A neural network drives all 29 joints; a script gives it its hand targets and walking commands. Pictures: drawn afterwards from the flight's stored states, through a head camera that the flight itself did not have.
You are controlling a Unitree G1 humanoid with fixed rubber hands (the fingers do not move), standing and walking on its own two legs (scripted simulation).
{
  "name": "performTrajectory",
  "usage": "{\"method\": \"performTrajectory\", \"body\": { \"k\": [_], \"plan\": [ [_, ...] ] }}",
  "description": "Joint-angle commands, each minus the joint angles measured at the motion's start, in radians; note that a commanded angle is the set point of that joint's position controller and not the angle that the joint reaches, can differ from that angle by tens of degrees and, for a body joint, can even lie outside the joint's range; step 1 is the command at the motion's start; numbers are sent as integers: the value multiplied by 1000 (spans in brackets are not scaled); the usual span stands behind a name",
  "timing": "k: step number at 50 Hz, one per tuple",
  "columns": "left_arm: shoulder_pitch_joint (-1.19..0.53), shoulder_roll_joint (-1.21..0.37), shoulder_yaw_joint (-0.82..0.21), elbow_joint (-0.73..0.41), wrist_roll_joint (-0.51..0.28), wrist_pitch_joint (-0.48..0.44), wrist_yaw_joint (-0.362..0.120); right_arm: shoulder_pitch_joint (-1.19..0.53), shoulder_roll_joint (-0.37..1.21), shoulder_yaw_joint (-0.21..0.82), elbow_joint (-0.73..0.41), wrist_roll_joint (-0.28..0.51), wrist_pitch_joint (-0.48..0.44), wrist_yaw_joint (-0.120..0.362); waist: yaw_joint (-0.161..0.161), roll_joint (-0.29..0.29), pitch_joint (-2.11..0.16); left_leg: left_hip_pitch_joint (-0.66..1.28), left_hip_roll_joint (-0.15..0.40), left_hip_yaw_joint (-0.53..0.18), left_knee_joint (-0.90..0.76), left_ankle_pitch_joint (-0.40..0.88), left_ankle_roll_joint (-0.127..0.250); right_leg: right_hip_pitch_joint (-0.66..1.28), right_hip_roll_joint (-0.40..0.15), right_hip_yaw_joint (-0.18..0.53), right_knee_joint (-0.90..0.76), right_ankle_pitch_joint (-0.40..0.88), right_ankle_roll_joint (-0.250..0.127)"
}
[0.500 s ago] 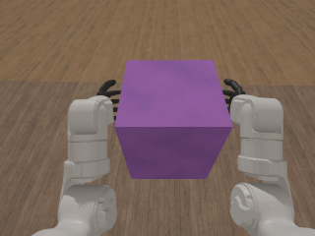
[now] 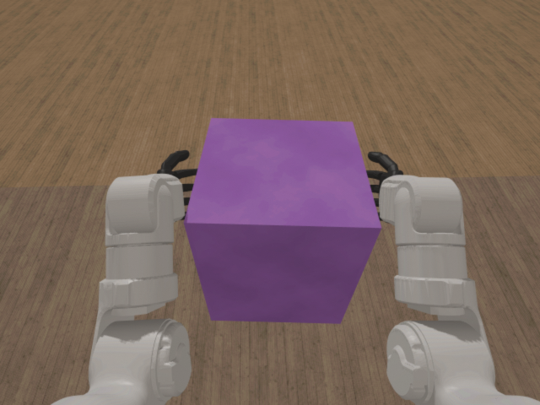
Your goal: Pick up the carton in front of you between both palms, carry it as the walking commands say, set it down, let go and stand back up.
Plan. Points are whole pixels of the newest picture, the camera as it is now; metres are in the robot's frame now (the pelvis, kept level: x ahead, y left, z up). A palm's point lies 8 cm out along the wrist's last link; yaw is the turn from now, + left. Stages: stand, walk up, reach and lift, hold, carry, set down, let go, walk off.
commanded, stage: carry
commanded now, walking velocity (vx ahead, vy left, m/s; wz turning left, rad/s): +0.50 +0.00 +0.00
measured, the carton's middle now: (278, 225) +0.38 -0.01 +0.07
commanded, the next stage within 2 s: none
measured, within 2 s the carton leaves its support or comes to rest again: neither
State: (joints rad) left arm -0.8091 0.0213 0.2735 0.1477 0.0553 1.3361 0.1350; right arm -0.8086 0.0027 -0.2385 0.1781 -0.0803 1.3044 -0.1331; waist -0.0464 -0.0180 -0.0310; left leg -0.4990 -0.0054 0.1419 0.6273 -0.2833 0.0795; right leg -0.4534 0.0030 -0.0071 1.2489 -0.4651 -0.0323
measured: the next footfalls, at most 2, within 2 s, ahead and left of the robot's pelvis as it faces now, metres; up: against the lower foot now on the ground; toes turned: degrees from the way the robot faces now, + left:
right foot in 0.32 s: +0.37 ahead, -0.12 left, +0.02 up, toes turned -6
left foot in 0.76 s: +0.62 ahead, +0.09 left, +0.04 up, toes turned +7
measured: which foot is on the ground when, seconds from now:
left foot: down 0.00-0.34, up 0.36-0.74, down 0.76-1.00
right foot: up 0.00-0.30, down 0.32-0.78, up 0.80-1.00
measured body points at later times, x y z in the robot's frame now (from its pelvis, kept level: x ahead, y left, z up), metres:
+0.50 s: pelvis +0.29 -0.04 +0.03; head +0.32 -0.05 +0.48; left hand +0.66 +0.13 +0.17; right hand +0.69 -0.17 +0.17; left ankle +0.24 +0.08 -0.60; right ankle +0.33 -0.12 -0.70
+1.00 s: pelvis +0.57 +0.01 +0.05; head +0.62 +0.02 +0.50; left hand +0.97 +0.15 +0.19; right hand +0.95 -0.16 +0.19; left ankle +0.58 +0.09 -0.68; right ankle +0.61 -0.12 -0.59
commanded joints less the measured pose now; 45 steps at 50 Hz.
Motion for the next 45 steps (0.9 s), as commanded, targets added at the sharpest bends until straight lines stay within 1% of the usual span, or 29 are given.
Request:
{"method": "performTrajectory", "body": {
  "k": [1, 3, 7, 10, 13, 14, 15, 16, 17, 18, 19, 20, 21, 22, 23, 24, 28, 31, 34, 35, 36, 37, 38, 39, 40, 41, 42, 43, 45],
  "plan": [
    [-783, -1127, -592, -127, -403, -41, -217, -891, 1151, 603, -242, 536, -27, 251, -5, 72, -525, 673, 286, -454, -200, 324, 135, -339, -55, 45, 42, 71, -7],
    [-760, -1119, -598, -167, -393, -46, -196, -902, 1151, 614, -302, 555, -28, 249, -1, 107, -538, 660, 282, -408, -215, 307, 137, -333, -50, 16, -7, 75, 3],
    [-738, -1075, -622, -233, -366, -47, -168, -852, 1097, 631, -349, 553, -17, 245, -17, 131, -517, 664, 268, -316, -243, 298, 158, -362, -64, -25, -206, 103, 28],
    [-725, -1032, -645, -244, -357, -34, -164, -809, 1044, 637, -337, 534, -3, 244, -24, 157, -481, 635, 235, -233, -235, 413, 129, -283, -49, -65, -398, 213, 25],
    [-691, -1000, -648, -189, -355, -18, -178, -759, 1004, 629, -262, 505, 12, 246, -17, 172, -446, 618, 211, -156, -183, 557, 86, -164, 7, -144, -579, 234, -1],
    [-687, -995, -643, -163, -359, -14, -185, -747, 996, 624, -231, 494, 16, 247, -1, 180, -449, 598, 202, -124, -130, 669, 65, -76, 41, -179, -643, 233, -17],
    [-677, -995, -637, -128, -362, -11, -193, -738, 994, 617, -198, 485, 19, 247, 41, 163, -485, 547, 177, -63, -4, 768, 31, 103, 75, -226, -736, 280, -32],
    [-668, -996, -625, -94, -368, -11, -202, -727, 995, 611, -168, 475, 22, 249, 87, 111, -555, 420, 153, -25, 148, 687, -11, 368, 45, -202, -757, 306, -49],
    [-647, -994, -611, -68, -371, -12, -211, -732, 997, 602, -141, 471, 23, 253, 116, -14, -633, 165, 113, -47, 338, 339, -49, 639, -175, 136, -784, 130, -113],
    [-677, -995, -599, -47, -366, -23, -218, -762, 1026, 587, -135, 466, 25, 257, 132, -296, -629, -168, -54, -69, 573, -175, -83, 811, -375, 589, -858, 320, -249],
    [-687, -1018, -601, -54, -381, -23, -224, -787, 1035, 584, -115, 457, 22, 256, 126, -255, -585, -306, -29, -162, 739, -246, -53, 821, -372, 604, -839, 427, -276],
    [-726, -1056, -608, -92, -407, -28, -230, -797, 1051, 578, -115, 458, 18, 252, 133, -163, -555, -350, -1, -171, 787, -222, -39, 784, -339, 499, -798, 538, -264],
    [-780, -1087, -624, -140, -437, -32, -235, -803, 1067, 574, -126, 456, 13, 245, 130, -57, -533, -359, 29, -173, 764, -174, -39, 731, -322, 406, -785, 582, -235],
    [-834, -1114, -639, -184, -467, -35, -239, -806, 1078, 567, -136, 453, 10, 237, 119, -41, -511, -344, 49, -176, 712, -132, -39, 672, -301, 350, -805, 550, -203],
    [-875, -1130, -646, -223, -491, -37, -240, -811, 1081, 561, -156, 450, 7, 227, 109, -57, -514, -321, 59, -172, 677, -113, -41, 638, -282, 304, -826, 491, -183],
    [-893, -1139, -649, -252, -506, -37, -240, -811, 1080, 556, -178, 446, 7, 216, 105, -75, -518, -310, 55, -156, 656, -107, -41, 620, -276, 281, -837, 468, -180],
    [-885, -1110, -650, -306, -516, -20, -235, -791, 1033, 556, -239, 416, 12, 180, 109, -94, -498, -335, 68, -114, 485, -90, -58, 592, -269, 198, -871, 428, -209],
    [-812, -1079, -649, -252, -491, -5, -239, -736, 1000, 561, -202, 392, 24, 176, 116, -118, -466, -258, 67, -85, 271, 5, -58, 556, -242, 119, -867, 504, -188],
    [-763, -1066, -643, -162, -464, -4, -250, -700, 996, 561, -126, 383, 29, 194, 114, -135, -420, -133, 10, 0, 78, 57, -43, 520, -214, 36, -833, 638, -147],
    [-751, -1065, -637, -131, -455, -7, -252, -694, 1002, 558, -97, 384, 29, 203, 107, -146, -411, -73, -15, 29, 24, 55, -33, 504, -211, 14, -805, 685, -130],
    [-750, -1067, -632, -110, -450, -11, -253, -700, 1013, 554, -74, 389, 27, 212, 77, -142, -426, 42, -47, 62, -46, 68, -18, 473, -200, -29, -727, 787, -104],
    [-754, -1075, -627, -91, -446, -14, -253, -690, 1024, 547, -42, 395, 22, 220, 30, -103, -478, 255, -69, 92, -117, 100, -2, 403, -171, -92, -587, 846, -64],
    [-757, -1075, -622, -73, -438, -18, -252, -670, 1032, 537, -14, 403, 15, 228, -19, -30, -558, 531, 32, -44, -112, 62, 19, 230, -149, -105, -420, 635, -19],
    [-753, -1094, -608, -56, -435, -19, -254, -678, 1009, 523, -7, 399, 4, 233, -29, 238, -649, 771, 338, -581, -192, -44, 148, -71, -35, -90, -136, 281, 37],
    [-800, -1097, -610, -68, -429, -24, -252, -690, 1042, 528, -2, 408, -7, 237, -43, 332, -597, 823, 364, -798, -272, 109, 217, -293, 71, -18, 43, -50, 32],
    [-818, -1118, -608, -69, -427, -30, -247, -735, 1056, 535, -64, 431, -13, 239, -29, 245, -563, 810, 361, -702, -210, 191, 218, -378, 12, 39, 156, -47, -1],
    [-815, -1118, -601, -86, -424, -36, -239, -792, 1090, 557, -118, 465, -18, 242, -36, 129, -536, 753, 336, -614, -174, 281, 203, -396, -15, 44, 179, -23, -8],
    [-808, -1127, -599, -101, -421, -40, -230, -845, 1111, 580, -182, 497, -24, 244, -23, 63, -514, 687, 315, -530, -176, 300, 171, -389, -46, 52, 128, 22, -9],
    [-793, -1120, -594, -146, -410, -42, -207, -913, 1135, 604, -277, 541, -27, 243, 5, 88, -525, 627, 285, -439, -207, 243, 134, -344, -64, 35, 47, 64, -1]
  ]
}}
